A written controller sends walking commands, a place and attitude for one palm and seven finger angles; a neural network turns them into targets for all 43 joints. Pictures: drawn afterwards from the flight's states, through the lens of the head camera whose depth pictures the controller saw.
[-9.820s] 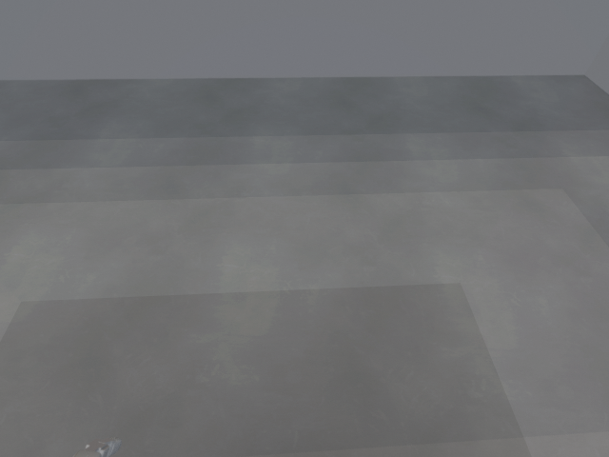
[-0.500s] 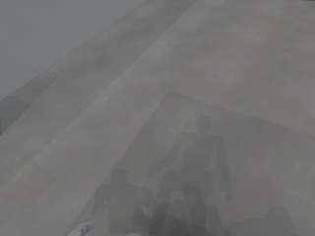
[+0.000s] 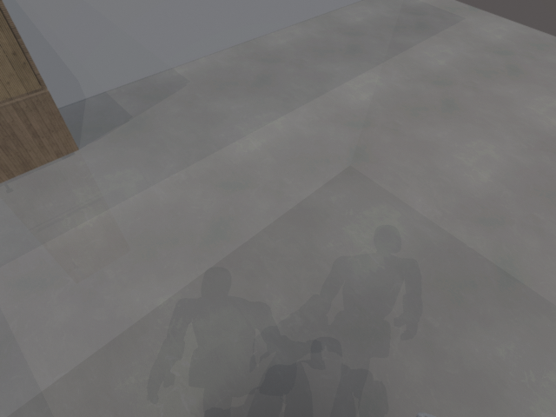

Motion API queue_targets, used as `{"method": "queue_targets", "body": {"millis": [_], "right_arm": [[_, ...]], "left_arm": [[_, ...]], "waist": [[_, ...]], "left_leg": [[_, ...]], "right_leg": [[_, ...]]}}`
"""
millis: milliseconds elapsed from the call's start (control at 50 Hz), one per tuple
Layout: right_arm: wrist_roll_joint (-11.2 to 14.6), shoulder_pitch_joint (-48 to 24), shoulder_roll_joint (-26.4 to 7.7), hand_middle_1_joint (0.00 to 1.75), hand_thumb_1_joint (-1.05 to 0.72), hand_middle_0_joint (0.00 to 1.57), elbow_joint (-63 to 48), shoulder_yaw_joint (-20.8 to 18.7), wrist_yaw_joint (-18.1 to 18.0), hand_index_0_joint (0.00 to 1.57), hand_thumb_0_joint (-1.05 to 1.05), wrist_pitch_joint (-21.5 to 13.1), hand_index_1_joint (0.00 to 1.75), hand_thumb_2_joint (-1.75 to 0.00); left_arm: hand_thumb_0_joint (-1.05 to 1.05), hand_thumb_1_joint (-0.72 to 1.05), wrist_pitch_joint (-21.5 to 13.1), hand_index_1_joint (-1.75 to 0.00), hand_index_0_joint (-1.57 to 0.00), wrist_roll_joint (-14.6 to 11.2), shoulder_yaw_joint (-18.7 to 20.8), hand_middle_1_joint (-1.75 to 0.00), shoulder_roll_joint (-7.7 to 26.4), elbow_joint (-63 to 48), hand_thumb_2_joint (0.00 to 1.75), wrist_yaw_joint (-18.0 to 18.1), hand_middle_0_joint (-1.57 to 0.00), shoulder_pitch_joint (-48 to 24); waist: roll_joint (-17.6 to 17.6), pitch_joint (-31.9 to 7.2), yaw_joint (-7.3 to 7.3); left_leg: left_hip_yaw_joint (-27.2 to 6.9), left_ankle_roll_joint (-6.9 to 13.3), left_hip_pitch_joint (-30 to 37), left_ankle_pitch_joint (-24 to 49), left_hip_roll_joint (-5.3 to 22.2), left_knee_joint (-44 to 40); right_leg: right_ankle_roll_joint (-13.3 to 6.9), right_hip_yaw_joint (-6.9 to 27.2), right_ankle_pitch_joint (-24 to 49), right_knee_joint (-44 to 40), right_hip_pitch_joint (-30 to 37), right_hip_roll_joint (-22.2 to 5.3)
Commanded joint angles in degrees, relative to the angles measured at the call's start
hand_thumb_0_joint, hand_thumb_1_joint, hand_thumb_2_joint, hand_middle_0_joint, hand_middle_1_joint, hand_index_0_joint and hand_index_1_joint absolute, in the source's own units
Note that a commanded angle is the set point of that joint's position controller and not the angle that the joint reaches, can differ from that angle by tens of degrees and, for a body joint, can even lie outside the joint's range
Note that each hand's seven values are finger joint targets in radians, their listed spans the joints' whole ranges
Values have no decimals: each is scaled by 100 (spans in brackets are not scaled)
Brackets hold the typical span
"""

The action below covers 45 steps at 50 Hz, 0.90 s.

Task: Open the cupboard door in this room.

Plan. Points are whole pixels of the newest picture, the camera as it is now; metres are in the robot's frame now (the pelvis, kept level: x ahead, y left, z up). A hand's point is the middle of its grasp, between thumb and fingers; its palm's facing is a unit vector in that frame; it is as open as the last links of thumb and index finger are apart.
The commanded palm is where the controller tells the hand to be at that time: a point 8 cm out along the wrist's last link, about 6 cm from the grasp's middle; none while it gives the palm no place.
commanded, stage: turn or walk to find it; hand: left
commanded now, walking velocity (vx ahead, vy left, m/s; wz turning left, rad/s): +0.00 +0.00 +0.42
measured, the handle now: out of the picture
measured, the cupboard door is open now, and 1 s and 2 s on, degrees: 0 0 0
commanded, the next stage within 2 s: stand and wait in 0.60 s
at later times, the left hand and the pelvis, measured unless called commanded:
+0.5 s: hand out of the picture +0.04 +0.16 -0.13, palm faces +0.21 -0.94 -0.28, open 7.3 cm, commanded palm none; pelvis -0.03 -0.04 +0.01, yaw +12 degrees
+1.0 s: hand out of the picture -0.14 +0.16 -0.17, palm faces +0.39 -0.89 -0.23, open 7.3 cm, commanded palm none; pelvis -0.06 -0.02 +0.01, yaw +19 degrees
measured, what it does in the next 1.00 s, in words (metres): steps on the spot, turning left: right foot, then left foot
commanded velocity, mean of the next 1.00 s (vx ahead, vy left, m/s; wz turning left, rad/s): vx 0.00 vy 0.00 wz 0.25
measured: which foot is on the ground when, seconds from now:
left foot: down 0.00-0.40, up 0.42-0.82, down 0.84-1.00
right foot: up 0.00-0.38, down 0.40-0.86, up 0.88-1.00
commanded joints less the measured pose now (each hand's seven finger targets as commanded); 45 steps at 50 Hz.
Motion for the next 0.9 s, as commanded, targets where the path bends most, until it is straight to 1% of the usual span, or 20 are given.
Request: {"method": "queue_targets", "body": {"millis": [0, 60, 220, 300, 340, 360, 380, 400, 440, 460, 480, 580, 700, 760, 780, 800, 820, 840, 860, 880], "right_arm": [[-34, 181, -1073, 30, -90, 20, -295, -197, -156, 20, 0, -69, 30, -90], [0, 273, -1052, 30, -90, 20, -293, -202, -147, 20, 0, -102, 30, -90], [-62, 638, -1065, 30, -90, 20, -256, -313, -126, 20, 0, -39, 30, -90], [-72, 526, -1075, 30, -90, 20, -306, -350, -110, 20, 0, -5, 30, -90], [-19, 471, -975, 30, -90, 20, -353, -352, -92, 20, 0, 6, 30, -90], [30, 517, -746, 30, -90, 20, -368, -331, -57, 20, 0, 0, 30, -90], [38, 495, -403, 30, -90, 20, -539, -262, -28, 20, 0, -14, 30, -90], [-39, 352, -657, 30, -90, 20, -556, -341, -53, 20, 0, 85, 30, -90], [-54, 441, -666, 30, -90, 20, -333, -395, 2, 20, 0, 198, 30, -90], [-62, 708, -613, 30, -90, 20, -209, -384, 37, 20, 0, 222, 30, -90], [-72, 849, -547, 30, -90, 20, -128, -356, 57, 20, 0, 224, 30, -90], [-52, 579, -510, 30, -90, 20, -141, -306, 58, 20, 0, 221, 30, -90], [29, 181, -301, 30, -90, 20, -126, -133, -20, 20, 0, 85, 30, -90], [46, 602, -263, 30, -90, 20, 90, -74, -76, 20, 0, 9, 30, -90], [38, 848, -314, 30, -90, 20, 205, -67, -80, 20, 0, -41, 30, -90], [22, 892, -558, 30, -90, 20, 255, -93, -91, 20, 0, -110, 30, -90], [-19, 846, -953, 30, -90, 20, 226, -160, -111, 20, 0, -151, 30, -90], [-24, 761, -1082, 30, -90, 20, 208, -156, -139, 20, 0, -115, 30, -90], [-48, 654, -1003, 30, -90, 20, 285, -133, -219, 20, 0, -142, 30, -90], [-43, 451, -824, 30, -90, 20, 307, -75, -254, 20, 0, -144, 30, -90]], "left_arm": [[0, 90, -191, -30, -20, -24, 65, -30, 384, -546, 90, -38, -20, -367], [0, 90, -190, -30, -20, -28, 62, -30, 385, -498, 90, -39, -20, -238], [0, 90, -224, -30, -20, -56, 16, -30, 219, -837, 90, 7, -20, -746], [0, 90, -283, -30, -20, -100, 9, -30, 194, -816, 90, 29, -20, -449], [0, 90, -353, -30, -20, -102, 43, -30, 304, -726, 90, 57, -20, -79], [0, 90, -414, -30, -20, -45, 92, -30, 618, -708, 90, 90, -20, 81], [0, 90, -446, -30, -20, 29, 182, -30, 1067, -722, 90, 122, -20, 132], [0, 90, -439, -30, -20, -21, 218, -30, 1097, -817, 90, 121, -20, 40], [0, 90, -406, -30, -20, -25, 139, -30, 765, -944, 90, 116, -20, -591], [0, 90, -400, -30, -20, -27, 91, -30, 609, -1003, 90, 124, -20, -898], [0, 90, -431, -30, -20, -14, 67, -30, 516, -1032, 90, 118, -20, -954], [0, 90, -461, -30, -20, 10, 84, -30, 579, -804, 90, 111, -20, -330], [0, 90, -444, -30, -20, 75, 131, -30, 777, -402, 90, 91, -20, 208], [0, 90, -420, -30, -20, 27, 96, -30, 731, -222, 90, 96, -20, 91], [0, 90, -400, -30, -20, -17, 77, -30, 674, -194, 90, 109, -20, -20], [0, 90, -366, -30, -20, -68, 14, -30, 443, -203, 90, 100, -20, 38], [0, 90, -331, -30, -20, -83, -66, -30, 121, -241, 90, 73, -20, 177], [0, 90, -313, -30, -20, -59, -136, -30, 9, -266, 90, 69, -20, 39], [0, 90, -227, -30, -20, -64, -160, -30, -18, -204, 90, 90, -20, -176], [0, 90, -201, -30, -20, -57, -146, -30, 57, -95, 90, 77, -20, -229]], "waist": [[1143, -249, -241], [982, -426, -223], [1110, -478, -441], [1217, -680, -283], [975, -810, -85], [197, -889, -14], [-1204, -709, 22], [-1324, -572, 107], [-489, -11, -230], [-374, 5, -432], [-480, -38, -452], [-680, -153, -166], [-886, -481, 135], [-910, -745, -102], [-757, -778, -264], [34, -831, -282], [1290, -799, -236], [1515, -531, -280], [1928, -377, -346], [1785, -171, -272]], "left_leg": [[-1553, 722, 471, 2512, 1419, -1695], [-1410, 705, 657, 2642, 1262, -1722], [-2074, 873, 745, 2602, 1263, -1549], [-2285, 771, 389, 2827, 1075, -1267], [-2167, 453, -218, 2236, 767, -869], [-1788, 126, -967, 1330, 376, -260], [-763, -278, -1899, -708, -434, 876], [-885, -286, -1765, -1432, -275, 2011], [-959, -271, -1690, -804, -96, 3269], [-856, -318, -1654, -510, -6, 3437], [-725, -384, -1588, -276, 19, 3497], [-484, -558, -1598, -339, 112, 2896], [-115, -466, -838, -877, 24, 928], [59, -411, 16, -67, -49, -399], [70, -366, 641, 662, 31, -1174], [-364, -239, 1293, 1247, 449, -1531], [-1474, 167, 1538, 2326, 1488, -1560], [-1721, 607, 1084, 2789, 1981, -1731], [-1700, 759, 651, 2696, 1937, -1936], [-1511, 777, 485, 2761, 1761, -1914]], "right_leg": [[95, 624, 483, 1185, -873, 48], [160, 629, 727, 1033, -762, 115], [147, 659, 342, -270, -433, 359], [49, 566, 676, -1530, 446, 591], [7, 558, 1662, -2866, 1491, 506], [-175, 1210, 1815, -3439, 2260, -197], [-779, 2513, 2213, -3648, 2428, -1595], [-1236, 2736, 2019, -3848, 1492, -2065], [-1177, 2084, 1311, -3923, 631, -1481], [-1030, 1597, 1440, -3814, 575, -1244], [-927, 1210, 1744, -3715, 640, -1043], [-986, 921, 2369, -3575, 1247, -1099], [-1202, 968, 3845, -3128, 1741, -1172], [-969, 796, 3973, -2742, 1655, -967], [-751, 640, 3564, -2516, 1301, -867], [-473, 439, 2847, -2060, 718, -512], [-169, 135, 1437, -1518, -54, -31], [-83, 168, -23, -963, -159, 161], [-39, 445, -281, -432, -37, 144], [-61, 621, -118, -192, -36, 128]]}}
